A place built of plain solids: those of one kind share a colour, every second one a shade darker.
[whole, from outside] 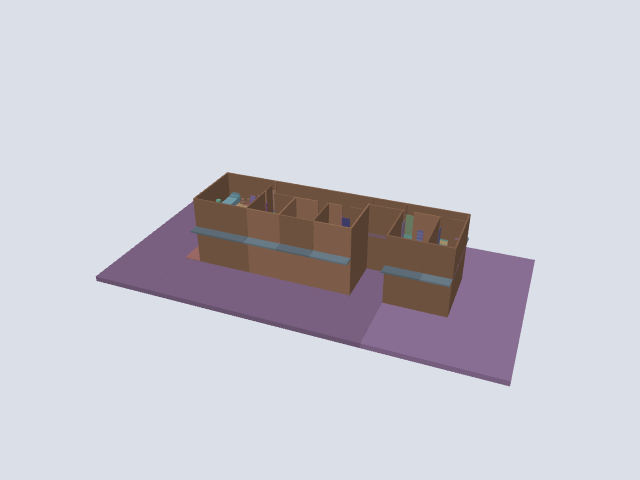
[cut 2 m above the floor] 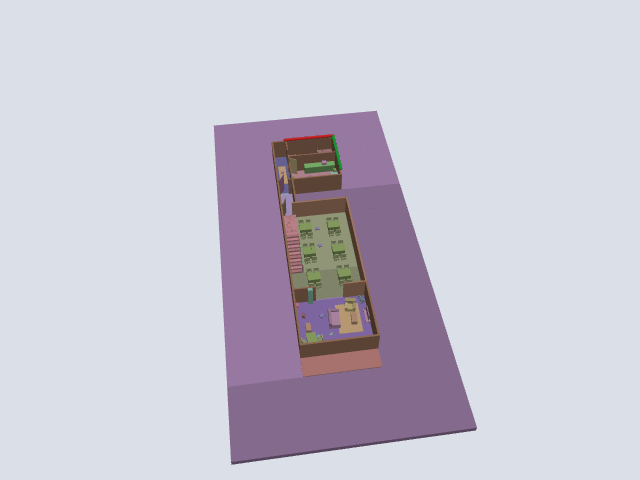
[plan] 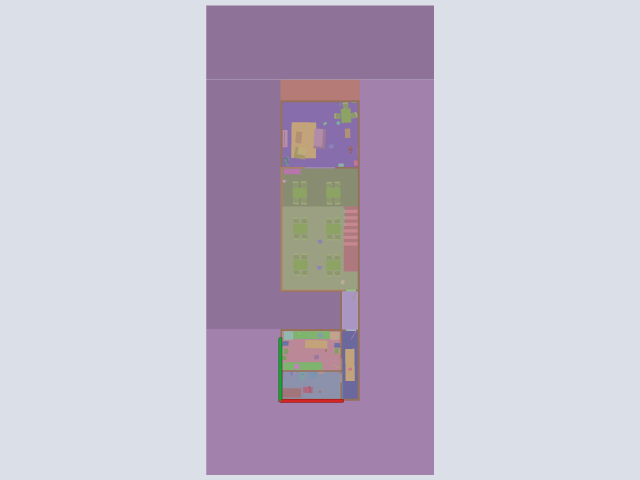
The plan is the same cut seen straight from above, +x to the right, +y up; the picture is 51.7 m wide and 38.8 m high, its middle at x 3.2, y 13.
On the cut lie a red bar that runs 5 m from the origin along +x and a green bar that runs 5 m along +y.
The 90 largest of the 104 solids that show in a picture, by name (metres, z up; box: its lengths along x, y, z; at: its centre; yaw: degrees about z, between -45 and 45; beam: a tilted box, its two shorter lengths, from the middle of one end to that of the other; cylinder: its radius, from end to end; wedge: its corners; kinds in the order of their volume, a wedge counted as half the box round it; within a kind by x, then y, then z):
{
 "under_1": {"box": [6.0, 5.8, 0.5], "at": [-3.0, 2.9, -0.33]},
 "under_2": {"box": [6.0, 17.14, 0.5], "at": [-3.0, 17.39, -0.33]},
 "under_3": {"box": [10.83, 3.02, 0.5], "at": [-0.58, 7.31, -0.33]},
 "under_4": {"box": [18.42, 6.0, 0.5], "at": [3.21, -3.0, -0.33]},
 "under_5": {"box": [18.42, 6.0, 0.5], "at": [3.21, 28.96, -0.33]},
 "under_6": {"box": [6.0, 25.96, 0.5], "at": [9.42, 12.98, -0.33]},
 "wall_1": {"box": [0.16, 2.19, 7.03], "at": [0.08, 1.25, 3.21]},
 "wall_2": {"box": [0.16, 3.16, 7.03], "at": [0.08, 4.06, 3.21]},
 "wall_3": {"box": [0.16, 3.33, 2.92], "at": [0.08, 10.64, 5.27]},
 "wall_4": {"box": [0.16, 9.79, 3.81], "at": [0.08, 13.88, 1.61]},
 "wall_5": {"box": [0.16, 3.13, 2.92], "at": [0.08, 14.0, 5.27]},
 "wall_6": {"box": [0.16, 3.08, 2.92], "at": [0.08, 17.23, 5.27]},
 "wall_7": {"box": [0.16, 5.23, 7.03], "at": [0.08, 21.52, 3.21]},
 "wall_8": {"box": [2.01, 0.13, 3.81], "at": [1.0, 18.84, 1.61]},
 "wall_9": {"box": [3.85, 0.13, 2.92], "at": [1.93, 12.37, 5.27]},
 "wall_10": {"box": [3.85, 0.13, 2.92], "at": [1.93, 15.63, 5.27]},
 "wall_11": {"box": [4.99, 0.13, 7.03], "at": [2.5, 2.42, 3.21]},
 "wall_12": {"box": [4.99, 0.031, 7.03], "at": [2.5, 5.79, 3.21]},
 "wall_13": {"box": [4.99, 0.031, 7.03], "at": [2.5, 8.84, 3.21]},
 "wall_14": {"box": [5.14, 0.13, 2.92], "at": [2.57, 5.71, 5.27]},
 "wall_15": {"box": [5.14, 0.13, 2.92], "at": [2.57, 8.91, 5.27]},
 "wall_16": {"box": [5.32, 0.13, 3.81], "at": [2.66, 5.71, 1.61]},
 "wall_17": {"box": [5.32, 0.13, 3.81], "at": [2.66, 8.91, 1.61]},
 "wall_18": {"box": [5.32, 0.13, 2.92], "at": [2.66, 18.84, 5.27]},
 "wall_19": {"box": [6.42, 0.16, 7.03], "at": [3.21, 0.08, 3.21]},
 "wall_20": {"box": [6.42, 0.16, 7.03], "at": [3.21, 24.21, 3.21]},
 "wall_21": {"box": [0.13, 1.27, 2.92], "at": [3.79, 9.62, 5.27]},
 "wall_22": {"box": [0.13, 1.27, 2.92], "at": [3.79, 11.68, 5.27]},
 "wall_23": {"box": [0.13, 2.18, 2.92], "at": [3.79, 14.47, 5.27]},
 "wall_24": {"box": [0.13, 2.14, 2.92], "at": [3.79, 16.76, 5.27]},
 "wall_25": {"box": [0.16, 3.02, 7.03], "at": [4.91, 7.31, 3.21]},
 "wall_26": {"box": [0.13, 1.31, 7.03], "at": [4.92, 0.82, 3.21]},
 "wall_27": {"box": [0.13, 2.23, 2.92], "at": [4.92, 3.59, 5.27]},
 "wall_28": {"box": [2.01, 0.13, 3.81], "at": [5.42, 18.84, 1.61]},
 "wall_29": {"box": [0.16, 5.48, 7.03], "at": [6.34, 2.9, 3.21]},
 "wall_30": {"box": [0.16, 3.08, 7.03], "at": [6.34, 7.31, 3.21]},
 "wall_31": {"box": [0.16, 9.79, 7.03], "at": [6.34, 13.88, 3.21]},
 "wall_32": {"box": [0.16, 5.23, 7.03], "at": [6.34, 21.52, 3.21]},
 "stair_1": {"box": [1.14, 1.32, 3.2], "at": [5.69, 11.11, 1.3]},
 "stair_2": {"box": [1.14, 1.58, 3.02], "at": [5.69, 11.24, 1.21]},
 "stair_3": {"box": [1.14, 1.84, 2.84], "at": [5.69, 11.37, 1.12]},
 "stair_4": {"box": [1.14, 2.11, 2.66], "at": [5.69, 11.5, 1.03]},
 "stair_5": {"box": [1.14, 2.37, 2.48], "at": [5.69, 11.63, 0.94]},
 "stair_6": {"box": [1.14, 2.63, 2.3], "at": [5.69, 11.77, 0.85]},
 "stair_7": {"box": [1.14, 2.9, 2.12], "at": [5.69, 11.9, 0.76]},
 "stair_8": {"box": [1.14, 3.16, 1.93], "at": [5.69, 12.03, 0.67]},
 "stair_9": {"box": [1.14, 3.42, 1.75], "at": [5.69, 12.16, 0.58]},
 "stair_10": {"box": [1.14, 3.68, 1.57], "at": [5.69, 12.29, 0.49]},
 "stair_11": {"box": [1.14, 3.95, 1.39], "at": [5.69, 12.42, 0.39]},
 "stair_12": {"box": [1.14, 4.21, 1.21], "at": [5.69, 12.56, 0.3]},
 "stair_13": {"box": [1.14, 4.47, 1.03], "at": [5.69, 12.69, 0.21]},
 "stair_14": {"box": [1.14, 4.74, 0.84], "at": [5.69, 12.82, 0.12]},
 "stair_15": {"box": [1.14, 5.26, 0.48], "at": [5.69, 13.08, -0.06]},
 "floor_main_hall_1": {"box": [4.96, 5.26, 0.6], "at": [2.64, 13.08, -0.3]},
 "floor_main_hall_2": {"box": [6.1, 1.47, 0.6], "at": [3.21, 9.71, -0.3]},
 "floor_main_hall_3": {"box": [6.1, 3.06, 0.6], "at": [3.21, 17.24, -0.3]},
 "floor_front_hall_1": {"box": [6.1, 5.23, 0.6], "at": [3.21, 21.52, -0.3]},
 "floor_kitchen_1": {"box": [4.7, 3.16, 0.5], "at": [2.51, 4.06, -0.35]},
 "floor_five_foot_way_1": {"box": [6.42, 1.67, 0.6], "at": [3.21, 25.13, -0.3]},
 "floor_shower_1": {"box": [4.7, 2.19, 0.5], "at": [2.51, 1.25, -0.35]},
 "floor_back_pass_1": {"box": [1.27, 5.48, 0.5], "at": [5.62, 2.9, -0.35]},
 "upper_floor_next_1": {"box": [1.0, 2.19, 0.16], "at": [-0.5, 1.25, 3.73]},
 "upper_floor_next_2": {"box": [1.0, 3.16, 0.16], "at": [-0.5, 4.06, 3.73]},
 "upper_floor_next_3": {"box": [1.0, 3.33, 0.16], "at": [-0.5, 10.64, 3.73]},
 "upper_floor_next_4": {"box": [1.0, 3.13, 0.16], "at": [-0.5, 14.0, 3.73]},
 "upper_floor_next_5": {"box": [1.0, 3.08, 0.16], "at": [-0.5, 17.23, 3.73]},
 "upper_floor_next_6": {"box": [1.0, 5.23, 0.16], "at": [-0.5, 21.52, 3.73]},
 "floor_passage_1": {"box": [1.27, 3.08, 0.6], "at": [5.62, 7.31, -0.3]},
 "counter_run_1": {"box": [3.13, 0.61, 0.78], "at": [1.81, 2.79, 0.39]},
 "upper_floor_rear_pass_1": {"box": [1.27, 5.48, 0.16], "at": [5.62, 2.9, 3.73]},
 "fridge_1": {"box": [0.75, 0.7, 1.72], "at": [0.67, 5.28, 0.76]},
 "child_bed_1": {"box": [2.06, 1.06, 0.4], "at": [5.25, 23.4, 4.19]},
 "rug_1": {"box": [2.0, 2.9, 0.08], "at": [1.89, 21.07, -0.03], "yaw": -0.7},
 "rug_2": {"box": [1.8, 0.65, 0.08], "at": [2.9, 4.57, -0.13], "yaw": -1.9},
 "rug_3": {"box": [0.75, 2.6, 0.08], "at": [5.62, 2.9, -0.13], "yaw": 0.5},
 "sofa_1": {"box": [0.93, 1.6, 0.34], "at": [3.17, 21.19, 0.28], "yaw": -3.5},
 "sofa_2": {"box": [0.23, 1.6, 0.39], "at": [3.53, 21.16, 0.65], "yaw": -3.5},
 "kitchen_table_1": {"box": [1.06, 0.71, 0.72], "at": [1.57, 16.8, 0.36], "yaw": 1.4},
 "range_cooker_1": {"box": [0.76, 0.65, 0.94], "at": [4.39, 5.3, 0.37]},
 "sideboard_1": {"box": [1.35, 0.45, 0.71], "at": [0.96, 18.54, 0.51]},
 "stair_guard_1": {"box": [0.08, 5.56, 0.95], "at": [5.08, 13.23, 4.29]},
 "armchair_club_1": {"box": [0.92, 0.33, 0.38], "at": [1.55, 19.74, 0.61], "yaw": -10.6},
 "armchair_club_2": {"box": [0.92, 0.9, 0.35], "at": [1.6, 20.03, 0.24], "yaw": -10.6},
 "trunk_1": {"box": [0.5, 0.95, 0.42], "at": [1.48, 21.29, 0.21], "yaw": -5.7},
 "trunk_2": {"box": [0.43, 0.76, 0.31], "at": [5.42, 21.62, 0.15], "yaw": 0.4},
 "billy_1": {"box": [0.42, 0.28, 2.02], "at": [4.9, 19.05, 1.01]},
 "floor_gap_front_hall_main_hall_1": {"box": [2.4, 0.13, 0.6], "at": [3.21, 18.84, -0.3]},
 "wall_band_1": {"box": [0.16, 3.02, 0.31], "at": [4.91, 7.31, 3.66]},
 "clawfoot_tub_1": {"box": [1.5, 0.74, 0.11], "at": [0.93, 0.65, 0.45]},
 "leaf_back_pass_door_1": {"box": [0.05, 0.79, 2.12], "at": [5.91, 5.3, 0.96], "yaw": -31.0}
}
